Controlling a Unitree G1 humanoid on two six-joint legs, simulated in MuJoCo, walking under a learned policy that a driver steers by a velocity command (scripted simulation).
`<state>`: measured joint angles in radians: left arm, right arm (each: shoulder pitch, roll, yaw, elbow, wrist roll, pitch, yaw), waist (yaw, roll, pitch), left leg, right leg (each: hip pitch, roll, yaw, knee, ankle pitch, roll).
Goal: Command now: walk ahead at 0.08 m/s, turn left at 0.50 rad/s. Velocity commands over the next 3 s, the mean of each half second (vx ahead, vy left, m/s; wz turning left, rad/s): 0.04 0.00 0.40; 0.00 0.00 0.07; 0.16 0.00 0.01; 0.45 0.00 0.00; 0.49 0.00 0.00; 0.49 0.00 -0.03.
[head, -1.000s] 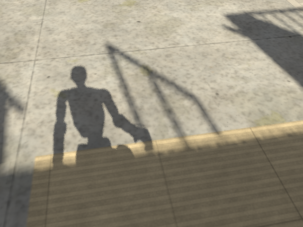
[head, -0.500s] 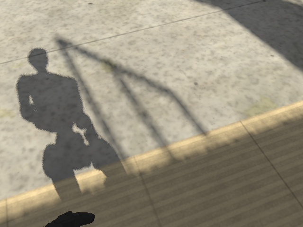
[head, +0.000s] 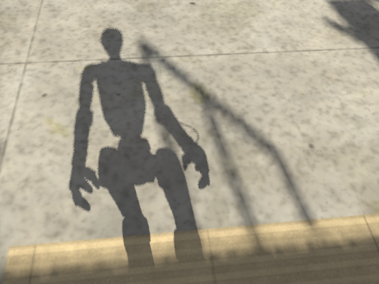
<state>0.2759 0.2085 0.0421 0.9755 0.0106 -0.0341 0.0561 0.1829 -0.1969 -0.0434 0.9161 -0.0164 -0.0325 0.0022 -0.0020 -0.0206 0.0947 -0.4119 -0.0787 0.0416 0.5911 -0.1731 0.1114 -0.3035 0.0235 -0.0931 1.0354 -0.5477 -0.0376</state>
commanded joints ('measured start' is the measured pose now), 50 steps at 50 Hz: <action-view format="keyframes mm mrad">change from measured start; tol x16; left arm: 1 48 81 18 -68 15 31 -7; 50 16 63 -7 55 -2 30 -25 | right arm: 1 105 -155 -40 -44 9 34 -9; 50 88 -80 26 165 7 41 -44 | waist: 1 -18 32 -143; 23 -4 161 -122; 27 -16 -163 -96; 50 5 43 -36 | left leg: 1 245 362 -484 -291 282 250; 13 198 199 -480 -391 -182 68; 24 69 186 -502 -391 -229 41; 27 -97 -78 -198 6 -286 -81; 31 70 -20 -179 290 -159 -93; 37 114 31 -67 -35 -228 -130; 40 277 70 -90 -286 41 -121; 42 424 163 -168 -203 249 -104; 50 258 152 -174 -258 74 -77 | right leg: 1 -252 -29 130 261 19 24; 19 -103 11 134 -207 130 35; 24 154 46 84 -599 196 -39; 27 160 -359 574 -919 82 -165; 29 -72 -311 448 -882 274 -192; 39 260 -190 287 -641 968 -104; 44 158 -91 216 -691 577 -29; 50 150 -94 222 -694 476 -27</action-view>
